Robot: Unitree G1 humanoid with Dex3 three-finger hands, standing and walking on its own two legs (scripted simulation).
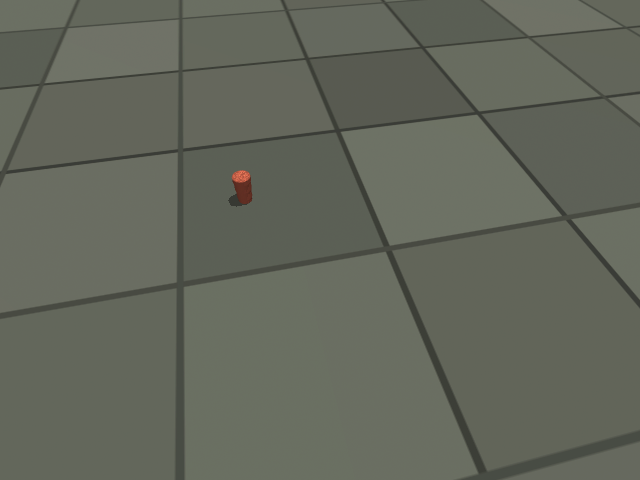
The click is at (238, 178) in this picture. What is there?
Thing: tapered cup
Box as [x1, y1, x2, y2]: [232, 170, 251, 203]
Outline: 236,171 232,175 232,180 237,196 240,202 247,203 251,200 251,186 249,173 243,170
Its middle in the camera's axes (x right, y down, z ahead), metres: -0.33 -0.23 +1.72
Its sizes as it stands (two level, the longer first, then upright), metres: 0.079 0.079 0.137
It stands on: the floor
